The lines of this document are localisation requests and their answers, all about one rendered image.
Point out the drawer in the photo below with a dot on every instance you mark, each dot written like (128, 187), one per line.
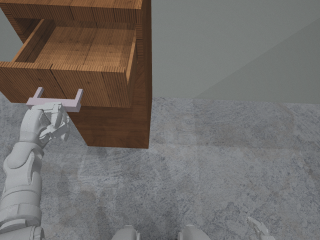
(63, 56)

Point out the robot left shin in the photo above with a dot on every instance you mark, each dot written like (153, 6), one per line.
(128, 226)

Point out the left robot thigh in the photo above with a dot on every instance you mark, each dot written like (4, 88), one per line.
(127, 234)

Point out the right robot hand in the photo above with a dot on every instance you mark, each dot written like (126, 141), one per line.
(260, 230)

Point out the robot left forearm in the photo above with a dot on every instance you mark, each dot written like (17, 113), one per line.
(20, 201)

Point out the handle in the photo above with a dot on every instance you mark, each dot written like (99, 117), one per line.
(70, 105)

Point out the left robot hand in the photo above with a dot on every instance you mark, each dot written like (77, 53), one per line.
(38, 129)

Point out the cabinet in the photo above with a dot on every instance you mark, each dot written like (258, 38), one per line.
(99, 126)

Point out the robot left upper arm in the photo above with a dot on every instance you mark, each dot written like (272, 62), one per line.
(27, 233)

